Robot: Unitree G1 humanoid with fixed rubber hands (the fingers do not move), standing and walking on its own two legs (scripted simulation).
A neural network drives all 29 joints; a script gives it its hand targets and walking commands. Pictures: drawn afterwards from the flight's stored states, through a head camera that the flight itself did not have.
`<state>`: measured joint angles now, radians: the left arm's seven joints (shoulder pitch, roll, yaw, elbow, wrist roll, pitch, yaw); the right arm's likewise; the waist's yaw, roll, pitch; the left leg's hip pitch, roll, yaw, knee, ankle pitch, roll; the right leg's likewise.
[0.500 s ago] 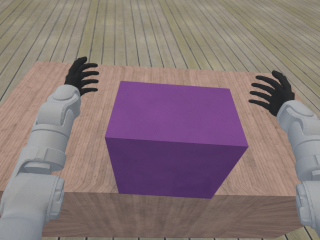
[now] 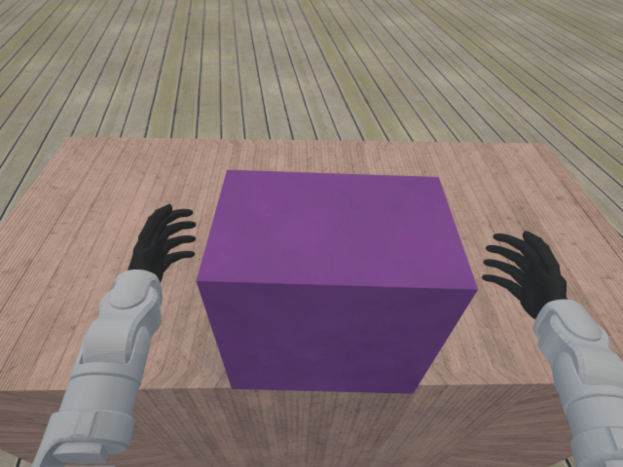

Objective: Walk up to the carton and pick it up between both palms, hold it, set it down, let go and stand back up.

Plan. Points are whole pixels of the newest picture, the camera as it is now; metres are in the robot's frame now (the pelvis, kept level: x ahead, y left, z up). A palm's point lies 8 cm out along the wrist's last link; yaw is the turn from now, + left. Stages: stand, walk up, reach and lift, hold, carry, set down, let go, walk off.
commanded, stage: set down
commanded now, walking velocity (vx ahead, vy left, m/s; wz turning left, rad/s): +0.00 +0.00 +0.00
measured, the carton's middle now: (327, 290) +0.36 -0.02 +0.02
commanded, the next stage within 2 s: none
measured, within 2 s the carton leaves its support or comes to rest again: neither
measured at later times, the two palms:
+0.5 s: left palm (144, 360) +0.25 +0.22 +0.01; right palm (528, 371) +0.24 -0.27 +0.02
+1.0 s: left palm (144, 400) +0.22 +0.23 -0.03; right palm (516, 412) +0.20 -0.27 -0.04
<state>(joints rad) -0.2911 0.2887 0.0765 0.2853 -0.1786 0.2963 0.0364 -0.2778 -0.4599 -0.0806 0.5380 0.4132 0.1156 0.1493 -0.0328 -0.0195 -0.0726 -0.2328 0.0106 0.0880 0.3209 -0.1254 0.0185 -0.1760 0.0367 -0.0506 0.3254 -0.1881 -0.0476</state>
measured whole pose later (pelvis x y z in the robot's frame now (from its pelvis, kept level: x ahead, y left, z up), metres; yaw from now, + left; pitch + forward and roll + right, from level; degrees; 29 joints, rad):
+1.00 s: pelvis +0.01 +0.00 -0.01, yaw +1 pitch -1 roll +0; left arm 0.11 0.24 -0.07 0.62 -0.17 -0.37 0.06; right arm 0.10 -0.32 -0.02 0.77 0.34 -0.39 0.13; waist 0.00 -0.03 -0.02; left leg -0.20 0.00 0.08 0.43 -0.20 0.02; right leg -0.14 0.03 -0.06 0.42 -0.27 -0.05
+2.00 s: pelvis +0.01 +0.00 +0.00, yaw +0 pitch -5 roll +0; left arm 0.11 0.23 0.02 0.53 -0.02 0.07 -0.01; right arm 0.18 -0.17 -0.02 0.73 0.00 -0.15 0.02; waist 0.01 -0.01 0.03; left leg -0.11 0.01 0.09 0.37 -0.18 0.01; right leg -0.05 0.03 -0.05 0.37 -0.24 -0.05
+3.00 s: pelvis +0.00 +0.00 -0.01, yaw -1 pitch -2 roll +0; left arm 0.13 0.23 0.02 0.53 0.03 -0.05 -0.03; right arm 0.21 -0.22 -0.03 0.70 -0.04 -0.02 0.03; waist 0.01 0.01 0.02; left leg -0.21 0.03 0.09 0.45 -0.21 0.02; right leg -0.14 0.05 -0.04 0.42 -0.25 -0.05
